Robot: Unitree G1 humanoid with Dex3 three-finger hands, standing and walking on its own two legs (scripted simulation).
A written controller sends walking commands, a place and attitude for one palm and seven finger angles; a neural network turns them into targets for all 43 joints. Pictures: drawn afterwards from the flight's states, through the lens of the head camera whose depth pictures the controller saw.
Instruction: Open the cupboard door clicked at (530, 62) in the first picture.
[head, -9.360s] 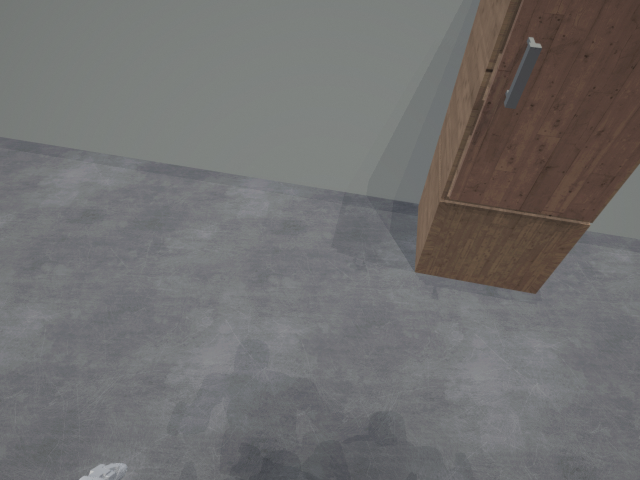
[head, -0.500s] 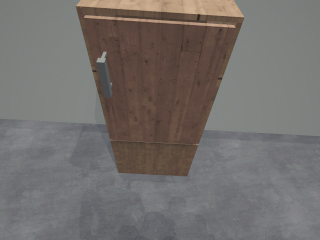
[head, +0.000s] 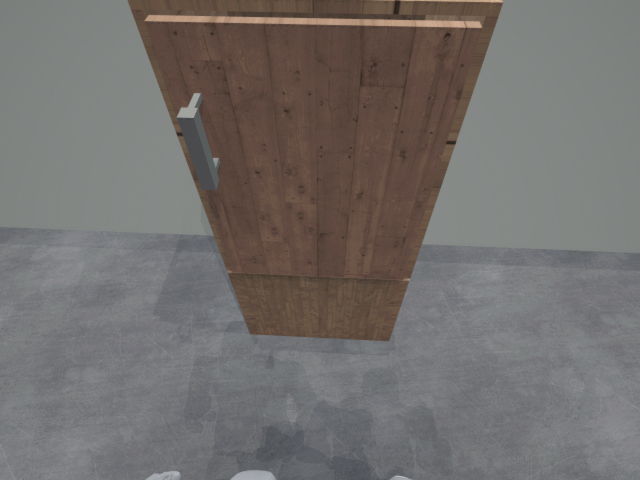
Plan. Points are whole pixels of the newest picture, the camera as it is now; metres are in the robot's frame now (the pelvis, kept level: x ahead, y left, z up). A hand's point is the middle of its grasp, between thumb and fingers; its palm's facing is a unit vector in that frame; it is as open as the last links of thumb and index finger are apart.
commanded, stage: come to a stop and stand still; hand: left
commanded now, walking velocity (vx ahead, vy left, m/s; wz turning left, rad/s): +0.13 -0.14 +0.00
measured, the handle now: (203, 143) +0.56 +0.23 +0.08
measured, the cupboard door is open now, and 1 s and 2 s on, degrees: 0 0 0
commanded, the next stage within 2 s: look again from close up in 0.50 s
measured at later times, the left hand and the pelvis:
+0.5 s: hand out of the picture -0.03 +0.21 -0.17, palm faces +0.03 -0.98 -0.21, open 7.4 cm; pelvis -0.02 +0.03 +0.00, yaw -1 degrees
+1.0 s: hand out of the picture +0.03 +0.20 -0.16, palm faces +0.00 -0.98 -0.22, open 7.3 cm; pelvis +0.01 +0.02 +0.01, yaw -2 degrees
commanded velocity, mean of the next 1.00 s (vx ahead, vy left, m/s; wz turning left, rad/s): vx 0.03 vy -0.04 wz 0.00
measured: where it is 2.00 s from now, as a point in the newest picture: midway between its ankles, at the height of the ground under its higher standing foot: outside the picture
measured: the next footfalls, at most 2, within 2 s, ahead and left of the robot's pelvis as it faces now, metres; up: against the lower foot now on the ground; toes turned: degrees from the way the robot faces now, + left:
left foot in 0.04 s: +0.02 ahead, +0.14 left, +0.00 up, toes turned +1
right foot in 0.26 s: +0.06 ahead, -0.06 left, +0.00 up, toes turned -4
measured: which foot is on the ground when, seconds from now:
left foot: up 0.00-0.02, down 0.04-1.00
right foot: down 0.00-0.08, up 0.10-0.24, down 0.26-1.00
